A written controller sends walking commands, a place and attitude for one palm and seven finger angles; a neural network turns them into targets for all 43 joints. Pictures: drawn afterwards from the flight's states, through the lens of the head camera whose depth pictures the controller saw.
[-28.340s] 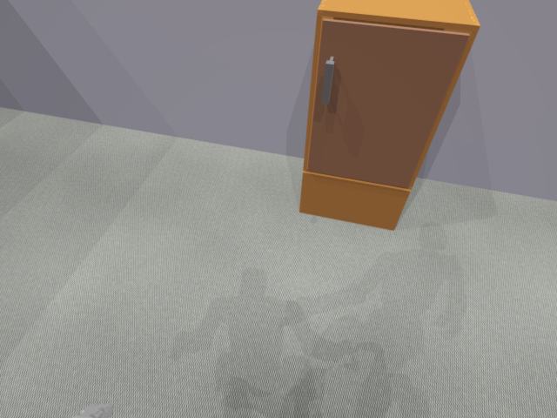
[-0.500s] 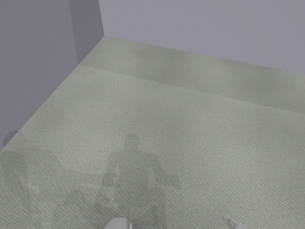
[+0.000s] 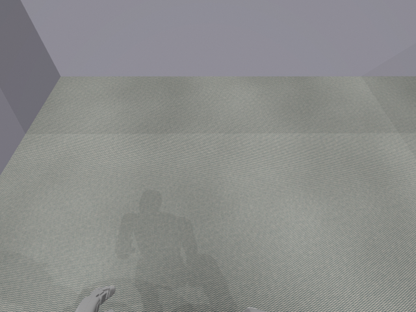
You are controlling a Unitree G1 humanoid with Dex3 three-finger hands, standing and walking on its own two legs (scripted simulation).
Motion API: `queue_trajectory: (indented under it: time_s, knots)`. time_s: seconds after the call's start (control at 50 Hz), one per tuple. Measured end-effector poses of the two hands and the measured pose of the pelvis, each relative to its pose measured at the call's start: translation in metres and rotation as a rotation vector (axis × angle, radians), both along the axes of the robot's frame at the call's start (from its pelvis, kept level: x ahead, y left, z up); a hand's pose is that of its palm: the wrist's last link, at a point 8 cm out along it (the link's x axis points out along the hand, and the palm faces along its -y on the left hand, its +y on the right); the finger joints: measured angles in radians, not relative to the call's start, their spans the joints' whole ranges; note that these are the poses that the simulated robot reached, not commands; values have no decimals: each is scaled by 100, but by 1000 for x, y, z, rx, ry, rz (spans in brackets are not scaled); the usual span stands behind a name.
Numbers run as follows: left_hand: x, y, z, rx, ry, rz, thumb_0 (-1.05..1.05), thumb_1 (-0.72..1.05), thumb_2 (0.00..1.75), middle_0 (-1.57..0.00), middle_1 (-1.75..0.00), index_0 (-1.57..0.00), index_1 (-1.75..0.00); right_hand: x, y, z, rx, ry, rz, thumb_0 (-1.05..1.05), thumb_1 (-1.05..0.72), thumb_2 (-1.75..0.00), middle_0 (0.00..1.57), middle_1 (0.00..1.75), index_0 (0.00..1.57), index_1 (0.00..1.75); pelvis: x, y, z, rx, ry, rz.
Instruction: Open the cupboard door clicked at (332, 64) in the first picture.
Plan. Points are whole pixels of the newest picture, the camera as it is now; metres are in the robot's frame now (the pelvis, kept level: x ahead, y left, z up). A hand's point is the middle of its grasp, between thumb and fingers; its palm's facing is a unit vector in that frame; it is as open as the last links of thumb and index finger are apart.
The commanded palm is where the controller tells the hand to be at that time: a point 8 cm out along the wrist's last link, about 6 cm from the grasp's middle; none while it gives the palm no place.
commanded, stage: walk to a spot facing it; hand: left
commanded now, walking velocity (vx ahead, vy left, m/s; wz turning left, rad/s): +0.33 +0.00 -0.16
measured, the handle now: out of the picture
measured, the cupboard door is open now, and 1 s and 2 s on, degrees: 44 44 44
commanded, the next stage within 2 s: turn to face it in 0.14 s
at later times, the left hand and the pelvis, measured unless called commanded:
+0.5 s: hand (125, 282) +0.21 +0.20 -0.18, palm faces +0.11 -0.98 -0.16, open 7.3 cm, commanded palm none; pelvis +0.20 +0.02 +0.00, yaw +4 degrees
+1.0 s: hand (140, 257) +0.26 +0.17 -0.14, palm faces +0.37 -0.90 -0.25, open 7.3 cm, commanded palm none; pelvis +0.25 -0.05 +0.02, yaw +22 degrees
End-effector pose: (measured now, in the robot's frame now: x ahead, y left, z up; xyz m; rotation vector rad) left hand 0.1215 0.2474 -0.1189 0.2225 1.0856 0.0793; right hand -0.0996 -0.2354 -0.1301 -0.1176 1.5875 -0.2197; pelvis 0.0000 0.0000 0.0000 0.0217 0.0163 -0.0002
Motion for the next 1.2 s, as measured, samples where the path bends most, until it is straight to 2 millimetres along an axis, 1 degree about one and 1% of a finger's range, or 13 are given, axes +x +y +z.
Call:
queue_trajectory:
  time_s: [0.06,0.16,0.3,0.4,0.46,0.56,0.68,0.78,0.86,0.96,1.04,1.14,1.2]
  knots:
    - [29,-14,0,-1,-31,9,0,92,90,-20,-30,-20,-30,28,-7,-4,11,18,-22,1,-92,-90,20,29,20,29,25,-9,0,-15,-18,-5]
    - [35,-31,1,-26,63,36,0,92,90,-20,-30,-20,-30,131,-13,6,-3,-147,-8,1,-92,-90,20,29,20,29,68,-14,15,-21,-15,-23]
    - [37,-17,-11,-44,196,93,-1,95,90,-20,-30,-20,-30,283,2,18,-1,-376,72,0,-92,-90,19,29,20,29,131,-4,17,-44,-16,-21]
    - [48,-4,-38,-72,267,161,0,93,90,-20,-30,-20,-30,361,20,10,-26,-453,157,0,-92,-90,20,29,20,29,178,15,-2,-58,-30,17]
    - [65,2,-37,-68,266,184,0,92,90,-20,-30,-20,-30,379,28,11,-27,-435,192,0,-91,-90,20,29,20,29,191,18,-1,-49,-27,41]
    - [105,9,-20,-62,178,230,0,92,90,-20,-30,-20,-30,390,28,13,-23,-357,241,0,-93,-90,20,29,21,30,202,18,9,-52,-3,97]
    - [139,9,-3,-23,97,263,0,91,90,-20,-30,-20,-30,402,8,13,-14,-306,272,0,-92,-90,20,30,21,30,214,3,14,-56,17,161]
    - [153,-3,7,22,39,300,0,91,90,-20,-30,-20,-30,419,-21,5,-2,-286,291,0,-91,-90,20,30,21,30,226,-22,11,-48,24,227]
    - [142,-16,12,54,38,349,0,91,90,-20,-30,-20,-30,445,-40,0,5,-278,332,0,-91,-90,20,29,21,30,234,-38,9,-21,20,280]
    - [121,-34,15,32,83,427,0,91,90,-20,-30,-20,-30,488,-43,13,8,-300,411,1,-91,-90,20,29,20,29,248,-44,18,12,12,359]
    - [100,-44,6,-2,109,492,0,91,90,-20,-30,-20,-30,527,-27,19,16,-333,509,1,-91,-90,19,29,20,29,255,-44,17,24,7,419]
    - [64,-41,-20,-42,157,587,0,91,89,-21,-30,-21,-30,577,13,15,22,-434,643,1,-91,-90,19,29,20,29,258,-32,-2,1,1,491]
    - [50,-35,-26,-32,195,633,0,91,89,-21,-30,-21,-30,590,31,18,34,-474,697,0,-91,-90,19,29,20,29,257,-34,-4,4,-8,526]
